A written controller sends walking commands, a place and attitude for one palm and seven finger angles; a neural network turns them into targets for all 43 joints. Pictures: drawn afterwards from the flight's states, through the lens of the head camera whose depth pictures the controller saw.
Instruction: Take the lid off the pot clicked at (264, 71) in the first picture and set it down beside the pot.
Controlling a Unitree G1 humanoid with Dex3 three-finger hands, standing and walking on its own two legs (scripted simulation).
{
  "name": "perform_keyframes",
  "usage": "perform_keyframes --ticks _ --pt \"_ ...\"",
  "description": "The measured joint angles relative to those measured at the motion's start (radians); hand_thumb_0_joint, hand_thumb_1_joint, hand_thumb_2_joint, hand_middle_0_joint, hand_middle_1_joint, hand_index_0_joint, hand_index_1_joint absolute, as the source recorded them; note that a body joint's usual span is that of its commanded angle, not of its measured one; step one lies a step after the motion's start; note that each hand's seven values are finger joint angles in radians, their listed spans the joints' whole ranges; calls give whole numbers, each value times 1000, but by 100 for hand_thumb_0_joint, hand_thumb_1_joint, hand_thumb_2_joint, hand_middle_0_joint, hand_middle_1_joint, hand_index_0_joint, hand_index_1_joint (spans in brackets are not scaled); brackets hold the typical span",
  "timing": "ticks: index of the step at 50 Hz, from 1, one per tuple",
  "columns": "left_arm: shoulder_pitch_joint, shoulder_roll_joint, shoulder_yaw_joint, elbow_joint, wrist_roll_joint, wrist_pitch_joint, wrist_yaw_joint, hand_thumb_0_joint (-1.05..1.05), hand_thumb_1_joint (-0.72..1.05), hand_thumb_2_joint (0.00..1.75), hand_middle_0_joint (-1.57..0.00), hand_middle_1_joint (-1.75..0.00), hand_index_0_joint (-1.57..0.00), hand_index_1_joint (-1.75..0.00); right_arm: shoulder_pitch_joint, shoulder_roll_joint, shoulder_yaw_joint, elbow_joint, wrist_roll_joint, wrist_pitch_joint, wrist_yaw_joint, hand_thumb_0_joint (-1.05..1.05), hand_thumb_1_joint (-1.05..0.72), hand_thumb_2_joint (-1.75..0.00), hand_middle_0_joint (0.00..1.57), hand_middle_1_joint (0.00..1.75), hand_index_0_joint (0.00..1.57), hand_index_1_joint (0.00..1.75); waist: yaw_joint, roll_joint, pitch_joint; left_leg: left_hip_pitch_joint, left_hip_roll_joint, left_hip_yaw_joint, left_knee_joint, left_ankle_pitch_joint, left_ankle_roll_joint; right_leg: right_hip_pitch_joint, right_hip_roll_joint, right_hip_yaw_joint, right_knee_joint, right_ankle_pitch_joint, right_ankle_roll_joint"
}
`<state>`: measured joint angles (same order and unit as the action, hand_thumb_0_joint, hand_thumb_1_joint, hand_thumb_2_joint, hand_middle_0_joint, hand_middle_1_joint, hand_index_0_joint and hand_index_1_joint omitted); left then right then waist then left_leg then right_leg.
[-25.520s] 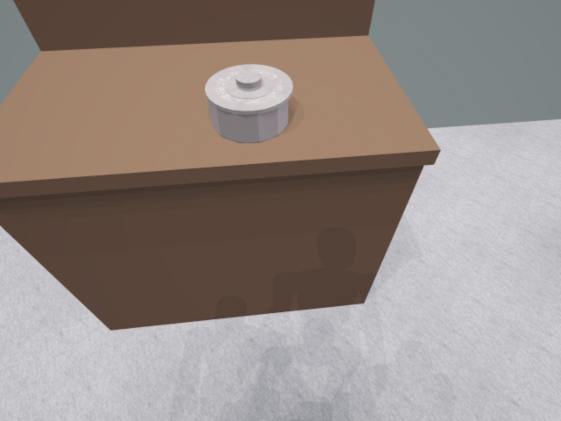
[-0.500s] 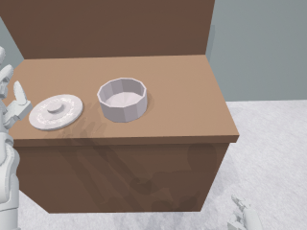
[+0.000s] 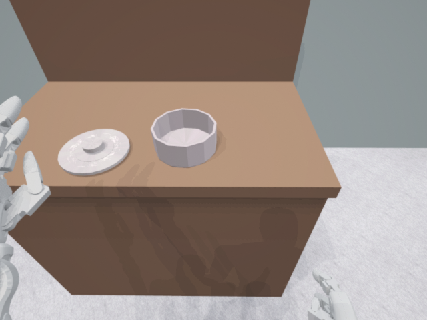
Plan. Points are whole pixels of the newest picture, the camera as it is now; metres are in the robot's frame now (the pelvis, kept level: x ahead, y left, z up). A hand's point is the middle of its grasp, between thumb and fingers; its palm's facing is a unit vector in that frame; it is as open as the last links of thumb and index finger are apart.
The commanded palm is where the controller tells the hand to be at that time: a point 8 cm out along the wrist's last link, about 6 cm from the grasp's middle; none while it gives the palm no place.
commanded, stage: draw the hand back to the body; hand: left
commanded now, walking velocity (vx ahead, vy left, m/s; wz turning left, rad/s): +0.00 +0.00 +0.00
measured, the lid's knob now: (92, 144) +0.49 +0.39 +0.05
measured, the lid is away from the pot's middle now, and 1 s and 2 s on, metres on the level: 0.24 0.24 0.24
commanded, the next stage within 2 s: step back with the hand held close in 0.20 s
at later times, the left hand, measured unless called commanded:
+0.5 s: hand (37, 208) +0.17 +0.24 +0.23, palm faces +0.42 -0.82 -0.39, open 7.5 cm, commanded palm +0.11 +0.30 +0.24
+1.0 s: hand out of the picture +0.10 +0.26 +0.23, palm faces +0.48 -0.78 -0.40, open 7.5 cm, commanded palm +0.04 +0.31 +0.24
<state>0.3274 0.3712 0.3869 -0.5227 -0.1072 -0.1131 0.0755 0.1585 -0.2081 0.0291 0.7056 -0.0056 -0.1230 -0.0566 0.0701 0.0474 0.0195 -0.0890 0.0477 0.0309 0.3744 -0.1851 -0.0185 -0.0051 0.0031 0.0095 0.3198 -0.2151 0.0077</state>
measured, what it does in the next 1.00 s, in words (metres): shifts its weight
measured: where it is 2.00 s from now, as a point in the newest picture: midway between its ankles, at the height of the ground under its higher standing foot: outside the picture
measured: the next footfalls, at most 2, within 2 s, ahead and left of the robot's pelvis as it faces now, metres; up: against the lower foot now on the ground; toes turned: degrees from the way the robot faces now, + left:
left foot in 1.52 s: -0.08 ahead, +0.16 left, +0.00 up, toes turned +4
right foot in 1.78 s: -0.31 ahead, -0.06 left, +0.00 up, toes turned +0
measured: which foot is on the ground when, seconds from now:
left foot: down 0.00-1.00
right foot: down 0.00-1.00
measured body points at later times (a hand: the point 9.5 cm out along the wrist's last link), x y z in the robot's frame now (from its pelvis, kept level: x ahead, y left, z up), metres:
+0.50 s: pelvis -0.02 +0.02 -0.01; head -0.03 +0.01 +0.44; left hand +0.14 +0.28 +0.25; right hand +0.17 -0.21 -0.08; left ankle +0.02 +0.13 -0.75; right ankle -0.02 -0.13 -0.75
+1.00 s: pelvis -0.09 +0.03 -0.02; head -0.09 +0.04 +0.43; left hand +0.07 +0.30 +0.25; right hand +0.08 -0.20 -0.10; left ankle +0.02 +0.13 -0.74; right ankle -0.02 -0.13 -0.75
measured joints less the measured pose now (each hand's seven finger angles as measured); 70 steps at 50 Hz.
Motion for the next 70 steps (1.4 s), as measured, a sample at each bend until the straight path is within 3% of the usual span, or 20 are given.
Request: perform_keyframes --ticks 6,16,23,36,51,59,67,68,70 --pt "80 -11 -16 -71 7 -9 -3 1 88 90 -21 -30 -21 -30 7 2 0 -2 -6 -18 2 1 -90 -90 20 30 21 30 10 0 6 -6 -2 -8 10 4 2 2 -1 -8 0 6 2" --pt "62 -20 -14 -69 13 -18 5 1 88 90 -21 -30 -21 -30 -1 6 4 2 -9 -39 -2 1 -90 -90 20 30 21 30 13 4 22 -7 -4 -17 12 15 2 2 -3 -17 8 11 1" --pt "109 2 7 -104 23 -78 14 1 88 90 -21 -30 -21 -30 7 -24 -5 -62 7 24 -3 1 -90 -90 21 30 21 30 -23 20 -22 -152 7 -22 124 -26 13 -118 8 -17 66 0 12" --pt "179 97 67 -187 23 -81 36 1 88 90 -22 -30 -21 -30 26 -20 -39 -140 26 89 -15 1 -90 -90 20 30 20 30 -66 -39 13 -243 -29 25 155 -1 46 -257 -31 29 175 -6 46" --pt "140 47 78 -185 44 -129 88 1 88 90 -22 -30 -21 -30 61 -4 -24 -115 23 62 -25 1 -90 -90 21 30 21 30 -63 -12 -3 -348 -20 -11 233 -12 47 -333 -22 -9 223 8 23" --pt "117 48 67 -197 49 -136 97 1 88 90 -21 -30 -21 -30 49 -7 -23 -108 16 49 -22 1 -90 -90 21 30 21 30 -75 -30 16 -396 -21 -5 275 -62 43 -375 -29 -11 246 53 30" --pt "98 96 107 -240 43 -149 95 1 88 90 -22 -30 -21 -30 36 -1 -43 -123 12 33 -20 1 -90 -90 21 30 21 30 -93 -17 64 -447 8 -7 269 62 54 -449 4 -14 353 -105 -10" --pt "100 106 116 -247 41 -152 94 1 88 90 -22 -30 -21 -30 36 4 -45 -120 14 33 -17 1 -90 -90 20 30 21 30 -94 -18 68 -455 11 -4 279 50 51 -452 3 -17 356 -91 -12" --pt "110 119 126 -262 42 -160 94 1 88 90 -22 -30 -21 -30 36 9 -49 -106 18 37 -11 1 -90 -90 20 30 21 30 -87 -32 65 -482 1 -1 346 -93 22 -459 -15 -19 350 -34 -8"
